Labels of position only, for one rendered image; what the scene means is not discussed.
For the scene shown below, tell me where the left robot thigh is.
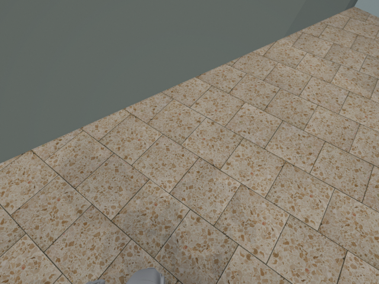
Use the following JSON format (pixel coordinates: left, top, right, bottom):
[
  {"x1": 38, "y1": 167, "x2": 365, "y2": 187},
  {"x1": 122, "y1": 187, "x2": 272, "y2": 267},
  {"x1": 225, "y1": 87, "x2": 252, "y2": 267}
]
[{"x1": 126, "y1": 269, "x2": 165, "y2": 284}]

